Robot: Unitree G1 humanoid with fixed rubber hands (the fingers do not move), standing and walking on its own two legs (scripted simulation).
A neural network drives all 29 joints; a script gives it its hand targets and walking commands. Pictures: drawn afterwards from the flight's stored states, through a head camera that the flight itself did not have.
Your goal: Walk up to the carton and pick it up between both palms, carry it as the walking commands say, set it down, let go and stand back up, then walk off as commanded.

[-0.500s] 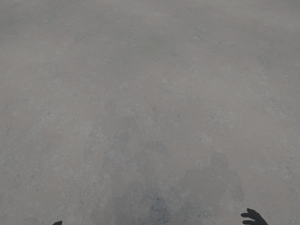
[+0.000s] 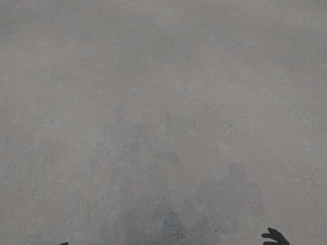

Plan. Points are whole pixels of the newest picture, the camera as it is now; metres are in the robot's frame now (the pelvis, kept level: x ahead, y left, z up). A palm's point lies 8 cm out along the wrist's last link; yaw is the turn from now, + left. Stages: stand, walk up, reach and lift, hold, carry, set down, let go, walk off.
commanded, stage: walk up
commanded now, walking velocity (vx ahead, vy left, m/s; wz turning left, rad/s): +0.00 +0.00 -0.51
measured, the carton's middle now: out of the picture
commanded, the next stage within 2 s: none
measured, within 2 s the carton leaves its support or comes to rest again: neither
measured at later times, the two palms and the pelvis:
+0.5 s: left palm out of the picture +0.08 +0.21 -0.10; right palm out of the picture +0.03 -0.32 -0.13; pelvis -0.04 -0.05 +0.00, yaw -11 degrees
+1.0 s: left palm out of the picture +0.05 +0.26 -0.12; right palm out of the picture -0.05 -0.27 -0.10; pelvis -0.10 +0.03 +0.00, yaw -21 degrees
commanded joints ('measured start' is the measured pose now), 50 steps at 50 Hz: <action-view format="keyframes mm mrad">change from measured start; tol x32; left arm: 1 -73 141 51 -178 12 27 -7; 50 177 113 124 -169 24 54 8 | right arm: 1 29 -135 -95 5 1 26 -32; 50 -278 -77 -91 -74 3 45 -26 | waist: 1 -66 34 -27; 15 7 247 -110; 18 67 -401 -97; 50 105 68 52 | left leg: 1 273 213 -136 -113 -168 42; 16 175 264 92 60 303 55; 18 -254 40 94 440 -372 -20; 20 -315 20 -38 616 -365 -42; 43 378 7 35 -140 -3 -26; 50 30 353 49 -363 -127 87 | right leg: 1 -344 -80 248 -42 56 3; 5 -212 -19 34 637 -290 75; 16 63 -42 -61 -114 -52 56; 19 121 -359 579 -242 568 -124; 22 -117 -224 496 -343 -86 -54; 32 248 -185 531 -216 575 -128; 41 -145 -102 545 -309 -52 -60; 44 -410 8 336 -138 -422 18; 46 -314 58 38 548 -251 103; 50 -256 -29 -5 772 -119 109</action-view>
